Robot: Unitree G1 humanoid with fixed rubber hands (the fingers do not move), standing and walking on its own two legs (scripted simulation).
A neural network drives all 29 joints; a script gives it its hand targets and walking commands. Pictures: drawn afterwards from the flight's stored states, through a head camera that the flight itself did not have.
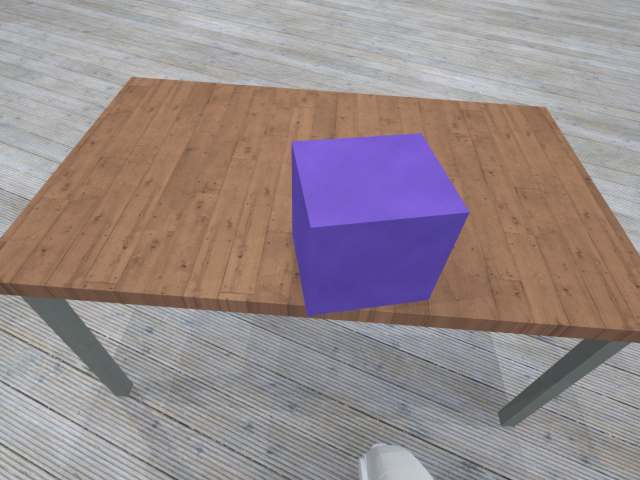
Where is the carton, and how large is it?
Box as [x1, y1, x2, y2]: [292, 133, 469, 315]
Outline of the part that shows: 421,133 292,141 292,234 307,315 428,299 469,212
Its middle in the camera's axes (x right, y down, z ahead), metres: +0.08 -0.02 +0.67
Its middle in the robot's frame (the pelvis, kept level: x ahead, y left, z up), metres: +0.51 -0.09 -0.01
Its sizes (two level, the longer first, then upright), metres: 0.225 0.195 0.225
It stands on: a table, 0.65 m high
